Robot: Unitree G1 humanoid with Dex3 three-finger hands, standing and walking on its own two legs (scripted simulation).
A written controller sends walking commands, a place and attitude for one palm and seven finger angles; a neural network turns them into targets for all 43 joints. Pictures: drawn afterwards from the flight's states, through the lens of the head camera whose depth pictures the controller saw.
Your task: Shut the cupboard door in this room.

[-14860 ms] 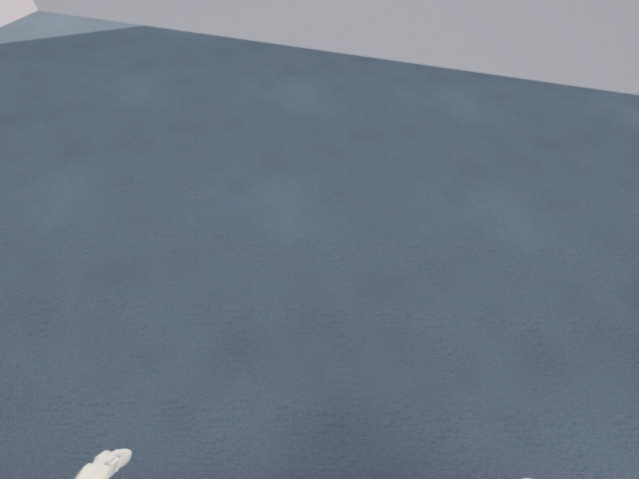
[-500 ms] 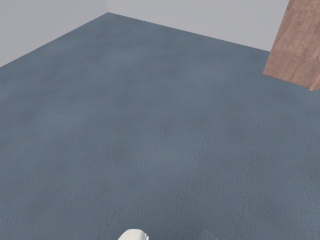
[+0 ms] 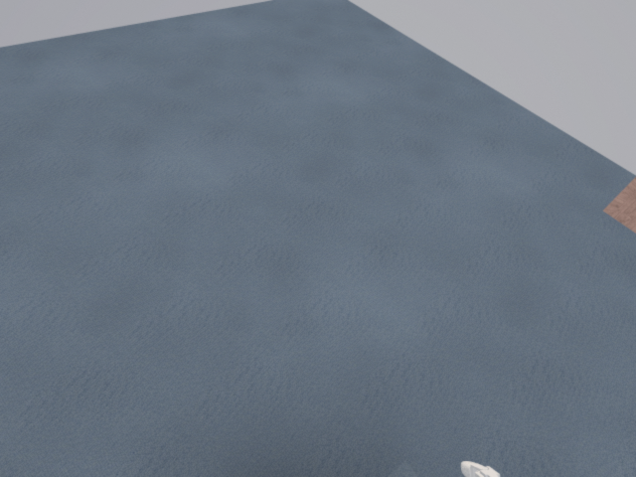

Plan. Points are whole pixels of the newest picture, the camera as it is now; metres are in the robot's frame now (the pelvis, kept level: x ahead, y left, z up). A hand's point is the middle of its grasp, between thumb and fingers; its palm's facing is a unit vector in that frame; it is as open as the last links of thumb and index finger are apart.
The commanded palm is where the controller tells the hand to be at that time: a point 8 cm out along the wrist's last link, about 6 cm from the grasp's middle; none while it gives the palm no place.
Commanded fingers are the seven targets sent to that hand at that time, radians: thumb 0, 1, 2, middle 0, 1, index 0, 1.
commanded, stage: turn or walk to find it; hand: left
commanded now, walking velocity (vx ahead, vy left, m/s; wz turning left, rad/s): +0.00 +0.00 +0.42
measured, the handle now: out of the picture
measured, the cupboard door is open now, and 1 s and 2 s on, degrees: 82 82 82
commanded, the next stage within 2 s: none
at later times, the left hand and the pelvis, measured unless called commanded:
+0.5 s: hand out of the picture +0.10 +0.18 -0.14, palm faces +0.14 -0.96 -0.26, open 7.4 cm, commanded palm none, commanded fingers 0.00 0.90 0.90 -0.20 -0.30 -0.20 -0.30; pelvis -0.02 -0.04 +0.00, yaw +11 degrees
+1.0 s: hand out of the picture -0.14 +0.13 -0.16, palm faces +0.47 -0.84 -0.26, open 7.4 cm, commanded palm none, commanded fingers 0.00 0.90 0.90 -0.20 -0.30 -0.20 -0.30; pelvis -0.06 -0.05 +0.00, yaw +25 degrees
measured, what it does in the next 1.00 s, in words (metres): steps on the spot, turning left: right foot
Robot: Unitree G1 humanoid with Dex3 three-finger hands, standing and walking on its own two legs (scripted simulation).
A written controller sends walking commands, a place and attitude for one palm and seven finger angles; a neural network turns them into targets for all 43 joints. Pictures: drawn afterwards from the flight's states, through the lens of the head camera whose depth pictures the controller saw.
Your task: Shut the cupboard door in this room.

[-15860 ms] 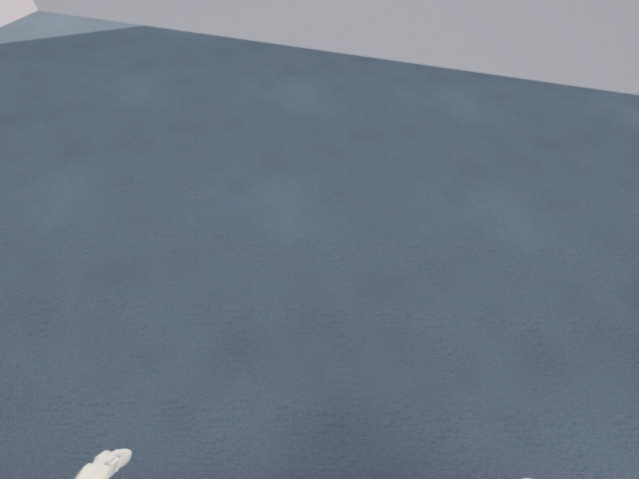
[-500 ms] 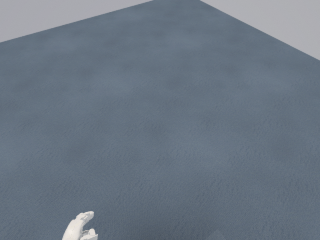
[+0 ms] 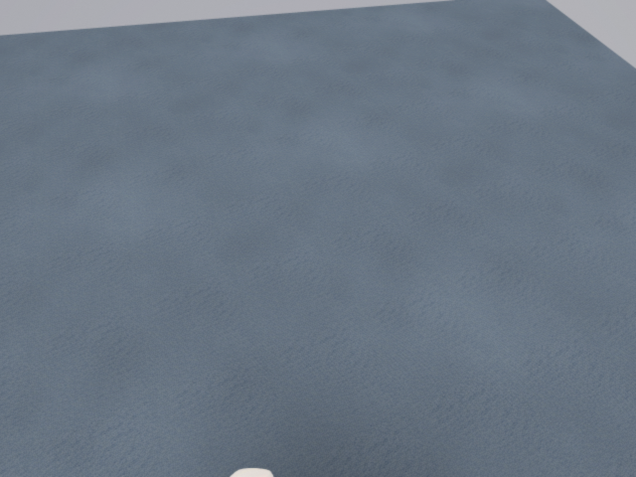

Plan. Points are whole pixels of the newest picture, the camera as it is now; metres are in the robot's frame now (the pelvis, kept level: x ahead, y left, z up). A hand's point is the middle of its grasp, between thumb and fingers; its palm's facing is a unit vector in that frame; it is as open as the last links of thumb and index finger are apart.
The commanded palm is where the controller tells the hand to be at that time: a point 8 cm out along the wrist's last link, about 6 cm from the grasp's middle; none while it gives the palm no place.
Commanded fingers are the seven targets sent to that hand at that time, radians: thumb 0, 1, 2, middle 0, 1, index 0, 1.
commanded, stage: turn or walk to find it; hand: left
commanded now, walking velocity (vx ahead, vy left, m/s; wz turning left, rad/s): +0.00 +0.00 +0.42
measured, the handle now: out of the picture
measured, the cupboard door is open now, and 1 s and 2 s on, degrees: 82 82 82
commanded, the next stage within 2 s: stand and wait in 1.62 s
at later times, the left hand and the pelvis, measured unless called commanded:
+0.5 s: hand out of the picture +0.05 +0.26 -0.16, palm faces +0.18 -0.95 -0.24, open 7.4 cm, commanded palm none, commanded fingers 0.00 0.90 0.90 -0.20 -0.30 -0.20 -0.30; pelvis -0.02 +0.04 +0.01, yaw +10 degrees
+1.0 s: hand out of the picture -0.06 +0.16 -0.14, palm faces +0.43 -0.86 -0.28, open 7.3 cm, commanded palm none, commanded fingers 0.00 0.90 0.90 -0.20 -0.30 -0.20 -0.30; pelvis -0.04 -0.04 +0.01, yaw +25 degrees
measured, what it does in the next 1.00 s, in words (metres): steps on the spot, turning left: left foot, then right foot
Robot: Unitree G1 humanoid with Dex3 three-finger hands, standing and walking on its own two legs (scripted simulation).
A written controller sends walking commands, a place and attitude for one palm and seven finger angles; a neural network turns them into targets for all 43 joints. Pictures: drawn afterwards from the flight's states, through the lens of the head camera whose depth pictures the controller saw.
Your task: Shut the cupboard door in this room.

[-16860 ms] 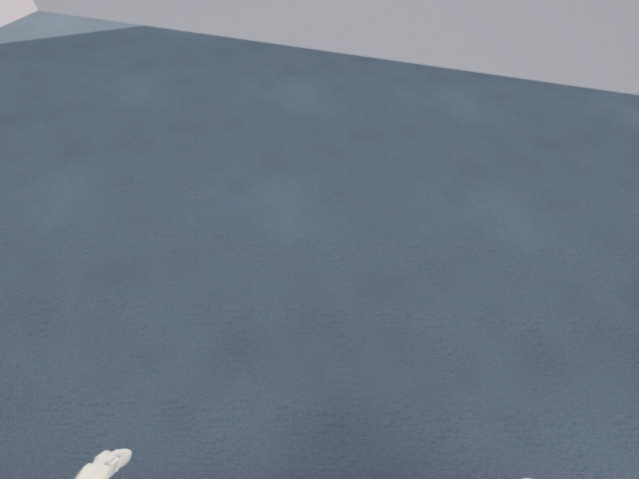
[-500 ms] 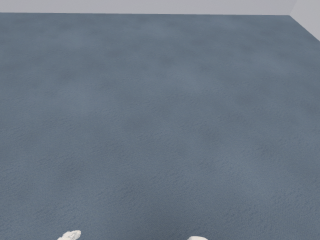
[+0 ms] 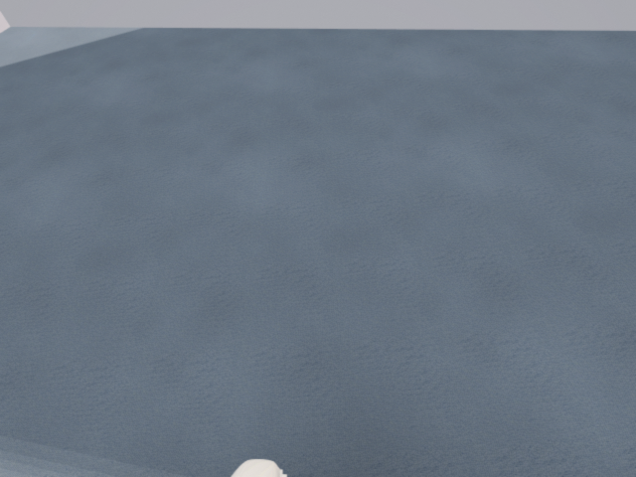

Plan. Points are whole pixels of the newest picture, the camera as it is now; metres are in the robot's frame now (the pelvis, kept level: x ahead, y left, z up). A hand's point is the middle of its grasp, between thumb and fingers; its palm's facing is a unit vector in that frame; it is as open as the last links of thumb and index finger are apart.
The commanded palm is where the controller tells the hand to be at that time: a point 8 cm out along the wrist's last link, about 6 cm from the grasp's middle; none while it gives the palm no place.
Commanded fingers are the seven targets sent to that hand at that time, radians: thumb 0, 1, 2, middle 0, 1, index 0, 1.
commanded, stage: turn or walk to find it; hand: left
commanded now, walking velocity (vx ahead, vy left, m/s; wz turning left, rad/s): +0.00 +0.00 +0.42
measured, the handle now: out of the picture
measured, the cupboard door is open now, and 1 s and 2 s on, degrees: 82 82 82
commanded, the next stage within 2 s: stand and wait in 0.62 s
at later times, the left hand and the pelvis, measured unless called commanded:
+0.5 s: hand out of the picture -0.02 +0.28 -0.18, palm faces +0.26 -0.94 -0.22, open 7.4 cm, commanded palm none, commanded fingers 0.00 0.90 0.90 -0.20 -0.30 -0.20 -0.30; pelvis -0.03 +0.06 +0.00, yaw +12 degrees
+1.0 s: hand out of the picture -0.02 +0.19 -0.16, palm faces +0.23 -0.94 -0.26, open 7.2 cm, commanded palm none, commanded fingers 0.00 0.90 0.90 -0.20 -0.30 -0.20 -0.30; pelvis -0.03 -0.01 +0.00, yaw +12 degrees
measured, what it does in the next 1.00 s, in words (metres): steps on the spot: left foot, then right foot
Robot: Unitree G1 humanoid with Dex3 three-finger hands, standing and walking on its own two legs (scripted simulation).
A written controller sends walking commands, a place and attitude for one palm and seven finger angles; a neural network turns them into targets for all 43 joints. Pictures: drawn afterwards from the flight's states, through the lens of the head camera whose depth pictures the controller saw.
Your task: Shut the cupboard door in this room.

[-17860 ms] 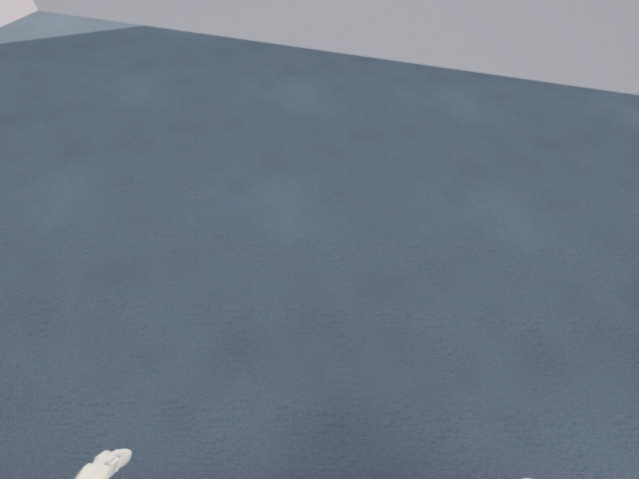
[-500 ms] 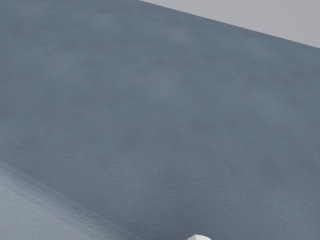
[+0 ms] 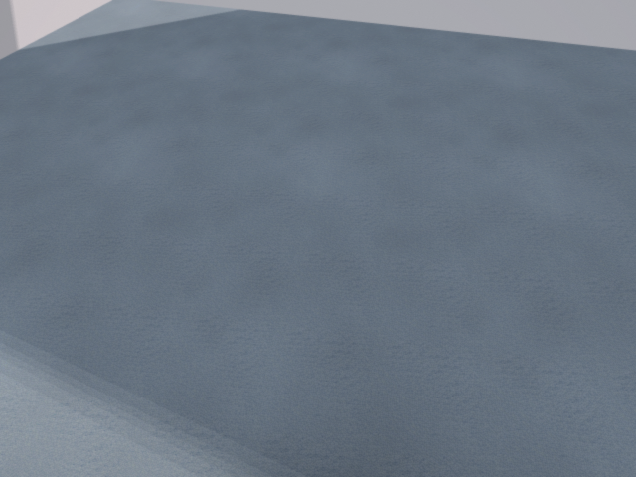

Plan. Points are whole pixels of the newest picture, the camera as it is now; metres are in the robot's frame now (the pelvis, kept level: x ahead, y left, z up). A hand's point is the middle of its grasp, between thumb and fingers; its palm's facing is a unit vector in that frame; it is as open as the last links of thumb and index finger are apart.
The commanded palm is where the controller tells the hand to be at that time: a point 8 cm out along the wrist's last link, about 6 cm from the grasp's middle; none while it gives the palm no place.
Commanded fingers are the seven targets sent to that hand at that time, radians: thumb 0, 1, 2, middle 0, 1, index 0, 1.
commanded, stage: turn or walk to find it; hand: left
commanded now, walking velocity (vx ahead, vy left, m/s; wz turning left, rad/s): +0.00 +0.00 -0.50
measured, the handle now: out of the picture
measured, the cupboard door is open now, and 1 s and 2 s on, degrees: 82 82 82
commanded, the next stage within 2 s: none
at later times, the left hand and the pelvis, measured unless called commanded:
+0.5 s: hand out of the picture +0.04 +0.26 -0.18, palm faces -0.13 -0.96 -0.23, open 7.4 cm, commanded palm none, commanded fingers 0.00 0.90 0.90 -0.20 -0.30 -0.20 -0.30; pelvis -0.04 +0.05 +0.00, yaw -14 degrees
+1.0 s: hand out of the picture +0.11 +0.12 -0.16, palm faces -0.46 -0.85 -0.24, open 7.4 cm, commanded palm none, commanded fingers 0.00 0.90 0.90 -0.20 -0.30 -0.20 -0.30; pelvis -0.06 +0.00 +0.00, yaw -28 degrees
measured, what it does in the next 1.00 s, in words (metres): steps on the spot, turning right: left foot, then right foot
